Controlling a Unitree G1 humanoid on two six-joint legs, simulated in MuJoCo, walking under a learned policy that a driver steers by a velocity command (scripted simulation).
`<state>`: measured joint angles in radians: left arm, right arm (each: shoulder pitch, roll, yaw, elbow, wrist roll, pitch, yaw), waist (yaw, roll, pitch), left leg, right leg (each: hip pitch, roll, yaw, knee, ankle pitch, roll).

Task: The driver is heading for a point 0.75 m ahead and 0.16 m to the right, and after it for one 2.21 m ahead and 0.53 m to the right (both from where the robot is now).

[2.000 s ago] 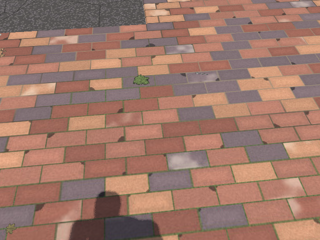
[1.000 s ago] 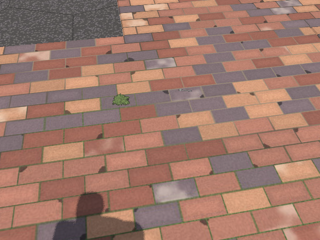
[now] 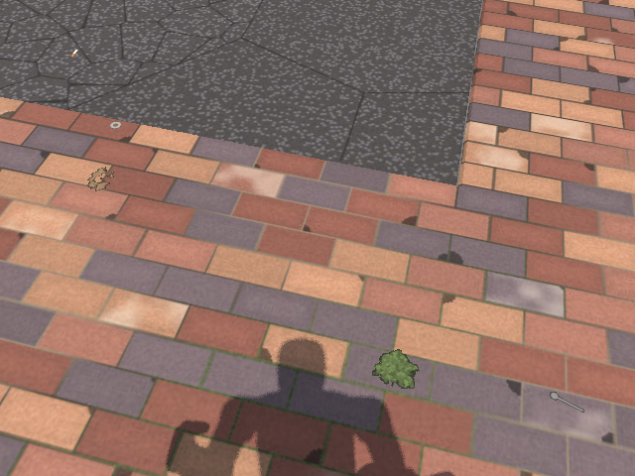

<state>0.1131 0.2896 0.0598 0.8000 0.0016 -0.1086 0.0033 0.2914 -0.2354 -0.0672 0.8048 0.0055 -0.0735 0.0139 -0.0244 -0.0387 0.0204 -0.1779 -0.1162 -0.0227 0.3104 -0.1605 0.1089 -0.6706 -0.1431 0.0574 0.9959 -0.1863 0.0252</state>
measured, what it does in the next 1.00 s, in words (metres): walks ahead, turning right: right foot, then left foot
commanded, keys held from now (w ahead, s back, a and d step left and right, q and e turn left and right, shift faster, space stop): w+e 0.56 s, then w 0.32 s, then no key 0.12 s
